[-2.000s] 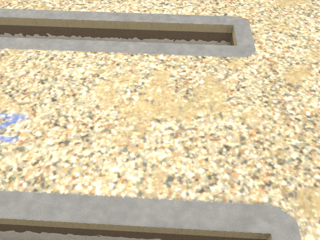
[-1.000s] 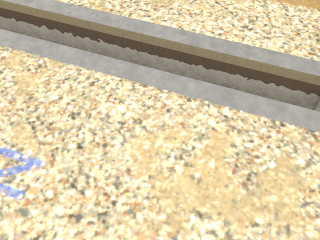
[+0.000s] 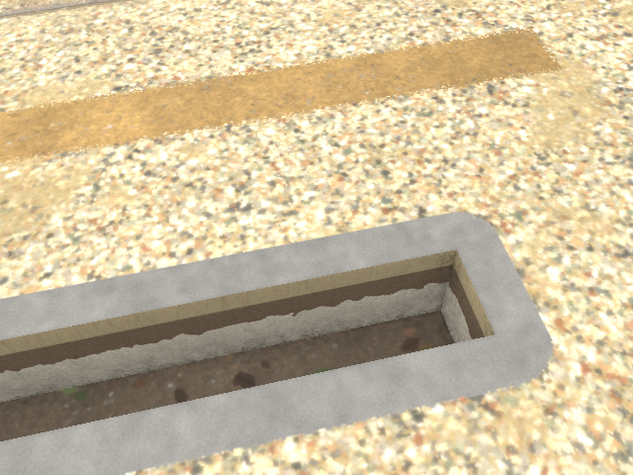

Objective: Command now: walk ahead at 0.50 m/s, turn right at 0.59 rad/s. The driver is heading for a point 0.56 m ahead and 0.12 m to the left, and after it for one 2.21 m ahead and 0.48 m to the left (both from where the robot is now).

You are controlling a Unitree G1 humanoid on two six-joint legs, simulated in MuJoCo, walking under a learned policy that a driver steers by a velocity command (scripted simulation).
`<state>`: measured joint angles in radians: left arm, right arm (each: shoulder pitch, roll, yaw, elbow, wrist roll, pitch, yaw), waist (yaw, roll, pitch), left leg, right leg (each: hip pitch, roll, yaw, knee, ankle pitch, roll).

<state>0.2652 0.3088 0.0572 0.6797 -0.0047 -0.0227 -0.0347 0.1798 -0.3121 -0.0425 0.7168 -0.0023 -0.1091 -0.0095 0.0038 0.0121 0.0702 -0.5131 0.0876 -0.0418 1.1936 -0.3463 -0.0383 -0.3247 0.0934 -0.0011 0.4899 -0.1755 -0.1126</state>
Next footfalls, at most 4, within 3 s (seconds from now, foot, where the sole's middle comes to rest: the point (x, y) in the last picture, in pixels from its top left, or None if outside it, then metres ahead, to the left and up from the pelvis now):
0.36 left None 0.40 0.13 -0.77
0.84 right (375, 404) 0.59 -0.07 -0.77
1.44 left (160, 264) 0.97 0.46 -0.77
2.06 right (200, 167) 1.31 0.40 -0.77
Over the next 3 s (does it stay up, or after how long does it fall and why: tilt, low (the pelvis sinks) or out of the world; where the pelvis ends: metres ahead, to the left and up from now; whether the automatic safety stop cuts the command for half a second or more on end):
stays up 1.65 0.49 0.00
